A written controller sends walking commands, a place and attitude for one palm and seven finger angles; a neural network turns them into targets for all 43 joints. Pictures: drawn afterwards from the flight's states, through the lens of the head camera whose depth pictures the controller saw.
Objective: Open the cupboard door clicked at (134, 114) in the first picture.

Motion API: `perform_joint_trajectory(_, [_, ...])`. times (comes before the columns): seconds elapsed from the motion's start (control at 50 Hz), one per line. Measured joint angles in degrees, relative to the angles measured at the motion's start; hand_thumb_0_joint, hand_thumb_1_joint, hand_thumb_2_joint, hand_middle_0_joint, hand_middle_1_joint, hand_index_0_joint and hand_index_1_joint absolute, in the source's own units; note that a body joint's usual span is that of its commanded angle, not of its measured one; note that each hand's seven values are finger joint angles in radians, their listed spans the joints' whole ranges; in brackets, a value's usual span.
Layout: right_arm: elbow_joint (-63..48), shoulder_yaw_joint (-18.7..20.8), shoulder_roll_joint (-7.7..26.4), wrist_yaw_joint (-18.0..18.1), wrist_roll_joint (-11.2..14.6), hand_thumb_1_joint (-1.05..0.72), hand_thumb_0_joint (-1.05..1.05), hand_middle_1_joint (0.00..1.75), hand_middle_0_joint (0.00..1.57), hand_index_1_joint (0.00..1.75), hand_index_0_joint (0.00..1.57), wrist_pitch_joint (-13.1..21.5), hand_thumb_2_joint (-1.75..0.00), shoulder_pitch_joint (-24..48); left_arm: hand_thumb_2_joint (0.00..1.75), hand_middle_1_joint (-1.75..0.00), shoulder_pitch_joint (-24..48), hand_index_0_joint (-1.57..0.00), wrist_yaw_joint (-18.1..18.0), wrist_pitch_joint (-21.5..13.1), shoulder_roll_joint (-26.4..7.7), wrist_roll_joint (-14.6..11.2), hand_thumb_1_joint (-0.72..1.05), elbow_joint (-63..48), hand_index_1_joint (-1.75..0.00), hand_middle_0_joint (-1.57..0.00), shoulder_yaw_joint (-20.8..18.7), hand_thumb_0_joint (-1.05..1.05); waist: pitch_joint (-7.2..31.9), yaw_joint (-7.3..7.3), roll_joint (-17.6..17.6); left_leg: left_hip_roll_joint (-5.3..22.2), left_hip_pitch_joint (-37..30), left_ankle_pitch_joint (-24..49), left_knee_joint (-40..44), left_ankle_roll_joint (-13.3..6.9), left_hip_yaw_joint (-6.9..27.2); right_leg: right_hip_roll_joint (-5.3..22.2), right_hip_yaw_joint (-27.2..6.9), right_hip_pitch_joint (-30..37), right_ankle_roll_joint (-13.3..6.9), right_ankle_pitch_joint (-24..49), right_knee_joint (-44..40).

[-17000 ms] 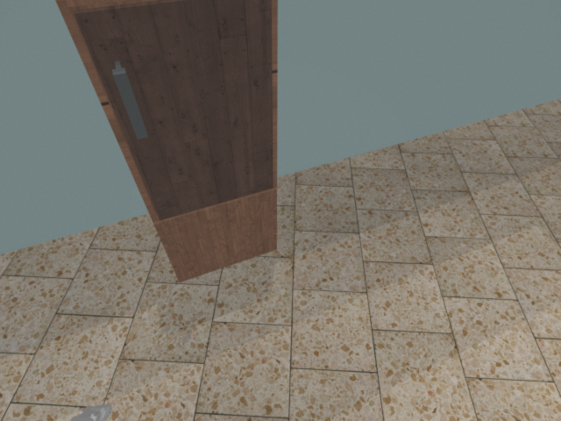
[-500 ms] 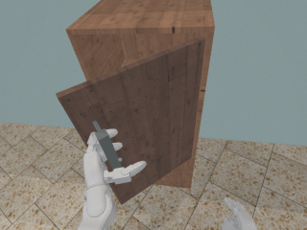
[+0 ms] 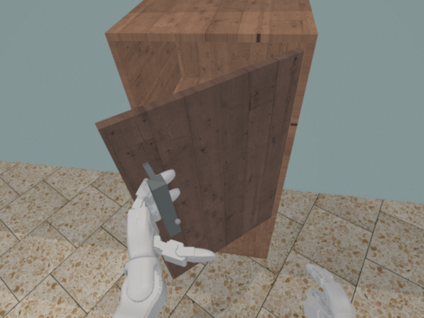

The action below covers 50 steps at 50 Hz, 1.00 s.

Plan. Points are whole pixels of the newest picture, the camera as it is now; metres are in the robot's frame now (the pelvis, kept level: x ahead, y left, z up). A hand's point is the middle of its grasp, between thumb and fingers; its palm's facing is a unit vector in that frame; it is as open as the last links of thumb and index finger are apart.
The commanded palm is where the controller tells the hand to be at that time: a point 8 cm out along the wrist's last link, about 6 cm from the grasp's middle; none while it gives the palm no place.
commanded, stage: slide the hand sideways off the handle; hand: left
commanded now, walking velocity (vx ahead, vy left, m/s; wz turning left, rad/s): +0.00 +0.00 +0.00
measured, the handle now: (161, 200) +0.31 +0.11 +0.09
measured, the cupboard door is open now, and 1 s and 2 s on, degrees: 42 42 42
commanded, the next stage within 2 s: draw the hand back to the body in 1.16 s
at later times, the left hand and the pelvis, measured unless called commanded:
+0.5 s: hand (159, 241) +0.23 +0.10 +0.09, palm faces -0.23 -0.97 +0.02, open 16.0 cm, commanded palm +0.21 +0.17 +0.09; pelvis +0.00 +0.07 -0.01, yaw -4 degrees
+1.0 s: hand (124, 263) +0.19 +0.15 +0.09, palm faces -0.15 -0.99 -0.02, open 16.2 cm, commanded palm +0.17 +0.21 +0.09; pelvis +0.00 +0.07 -0.02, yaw -3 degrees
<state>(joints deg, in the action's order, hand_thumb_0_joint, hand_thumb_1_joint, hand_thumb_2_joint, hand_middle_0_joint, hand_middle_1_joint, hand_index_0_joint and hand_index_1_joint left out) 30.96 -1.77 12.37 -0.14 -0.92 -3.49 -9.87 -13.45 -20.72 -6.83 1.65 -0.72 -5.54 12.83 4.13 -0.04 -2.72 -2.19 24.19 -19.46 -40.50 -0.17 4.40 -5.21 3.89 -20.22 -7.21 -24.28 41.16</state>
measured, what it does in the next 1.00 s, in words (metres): shifts its weight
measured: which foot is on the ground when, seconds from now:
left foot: down 0.00-1.00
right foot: down 0.00-1.00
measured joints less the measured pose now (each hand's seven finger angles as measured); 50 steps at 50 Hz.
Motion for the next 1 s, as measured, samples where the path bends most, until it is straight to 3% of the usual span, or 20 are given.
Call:
perform_joint_trajectory(0.06, [-0.6,-0.3,0.3,-0.1,0.6,-0.91,0.01,0.30,0.20,0.30,0.20,0.2,-0.90,-0.3,0.30,-0.58,0.6,-0.36,9.3,-2.9,-3.2,-0.6,-0.50,1.0,-0.56,-0.38,-1.4,-0.01,-0.5,-0.14,0.5,-0.4,0.8,0.0,-0.7,0.1,-0.4,0.5,-0.2,-1.1,0.7,-0.3,1.4])
perform_joint_trajectory(0.12, [-1.5,-0.4,1.0,0.4,1.5,-0.91,0.01,0.30,0.20,0.30,0.20,1.1,-0.90,-1.1,0.30,-0.49,1.9,-0.27,19.1,-5.0,-7.1,-3.7,-0.50,2.2,-0.47,-0.31,-2.0,-0.01,-0.9,-0.05,0.0,-0.6,1.5,-0.2,-1.7,0.5,-0.6,0.8,-0.3,-1.7,0.9,-0.5,2.2])
perform_joint_trajectory(0.18, [-2.3,-0.5,1.5,0.7,2.3,-0.91,0.01,0.30,0.20,0.30,0.20,2.2,-0.90,-2.2,0.30,-0.41,2.3,-0.20,23.5,-4.9,-8.0,-6.7,-0.50,2.8,-0.40,-0.25,-1.6,-0.01,-0.7,0.32,-0.7,-0.7,1.7,-0.3,-2.1,0.3,-1.0,0.9,-0.8,-1.7,1.6,-0.2,2.1])
perform_joint_trajectory(0.24, [-2.8,-0.6,1.5,0.6,2.6,-0.91,0.01,0.30,0.20,0.30,0.20,3.2,-0.90,-3.4,0.30,-0.37,1.9,-0.19,23.3,-4.2,-7.1,-7.1,-0.50,2.5,-0.37,-0.21,-0.7,-0.01,-0.3,0.68,-0.7,-0.9,1.6,-0.3,-2.1,-0.4,-1.8,1.1,-1.6,-1.6,2.3,0.0,1.9])
perform_joint_trajectory(0.42, [-5.3,-1.6,-0.1,-1.0,2.2,-0.91,0.01,0.30,0.20,0.30,0.20,3.6,-0.90,-4.9,0.30,-0.36,-2.3,-0.21,19.1,-2.3,-5.9,-3.7,-0.50,-2.7,-0.34,-0.21,1.7,-0.01,0.3,1.64,0.8,-0.9,1.8,-1.6,-3.2,-2.3,-4.5,1.3,-4.2,-2.3,3.9,-0.4,2.9])
perform_joint_trajectory(0.66, [-7.8,-1.6,-0.6,-2.2,1.8,-0.91,0.01,0.30,0.20,0.30,0.20,2.7,-0.90,-4.6,0.30,-0.34,-11.0,-0.22,17.3,-1.0,-7.2,-2.0,-0.50,-12.0,-0.33,-0.22,3.1,-0.01,0.8,1.11,0.1,-1.4,4.3,-3.6,-6.8,-3.6,-5.1,1.8,-4.5,-4.3,5.2,-2.0,5.4])
perform_joint_trajectory(0.82, [-9.0,-1.6,-0.2,-1.7,2.1,-0.91,0.01,0.30,0.20,0.30,0.20,2.8,-0.90,-4.9,0.30,-0.33,-15.1,-0.20,19.0,-1.3,-8.8,-2.6,-0.50,-15.6,-0.32,-0.21,1.3,-0.01,1.2,0.58,-0.3,-1.5,5.7,-4.3,-8.6,-3.6,-4.4,1.9,-3.7,-5.3,5.2,-2.7,6.8])
perform_joint_trajectory(1.0, [-9.2,-1.5,0.5,-0.6,2.5,-0.91,0.01,0.30,0.20,0.30,0.20,4.1,-0.90,-5.9,0.30,-0.32,-17.4,-0.18,21.8,-1.3,-10.5,-5.2,-0.50,-17.0,-0.31,-0.20,-2.8,-0.01,1.8,0.49,-0.2,-1.1,6.7,-4.3,-9.4,-3.0,-3.9,1.5,-3.1,-6.2,4.6,-2.8,7.6])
